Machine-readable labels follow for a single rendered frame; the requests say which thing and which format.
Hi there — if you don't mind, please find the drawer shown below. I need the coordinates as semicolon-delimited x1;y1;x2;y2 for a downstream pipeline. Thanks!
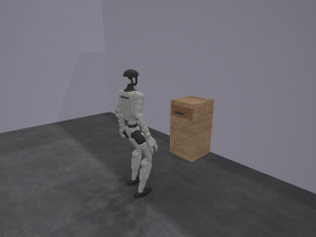
172;104;194;121

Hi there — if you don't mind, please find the robot left hand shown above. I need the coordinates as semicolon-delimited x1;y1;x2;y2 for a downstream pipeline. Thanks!
119;127;125;138

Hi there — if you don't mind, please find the robot left thigh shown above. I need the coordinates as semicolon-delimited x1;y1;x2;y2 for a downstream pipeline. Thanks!
122;130;142;159

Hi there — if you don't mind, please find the left robot upper arm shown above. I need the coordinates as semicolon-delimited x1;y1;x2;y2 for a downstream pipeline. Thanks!
115;90;123;115

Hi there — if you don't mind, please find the robot right hand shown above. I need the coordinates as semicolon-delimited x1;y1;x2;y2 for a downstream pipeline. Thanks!
147;137;158;155

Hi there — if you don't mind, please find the right robot foot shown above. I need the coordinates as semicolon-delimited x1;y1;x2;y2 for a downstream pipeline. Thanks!
134;188;152;198

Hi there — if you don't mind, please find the robot left forearm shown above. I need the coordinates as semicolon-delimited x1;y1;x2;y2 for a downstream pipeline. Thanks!
115;112;125;128

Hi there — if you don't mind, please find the cabinet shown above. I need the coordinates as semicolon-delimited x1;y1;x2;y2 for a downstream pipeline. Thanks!
170;96;214;162

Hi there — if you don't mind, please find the right robot upper arm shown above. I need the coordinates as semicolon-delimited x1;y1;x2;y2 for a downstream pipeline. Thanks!
133;91;144;120

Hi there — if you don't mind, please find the robot right forearm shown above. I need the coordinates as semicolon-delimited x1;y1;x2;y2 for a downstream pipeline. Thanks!
138;114;152;140

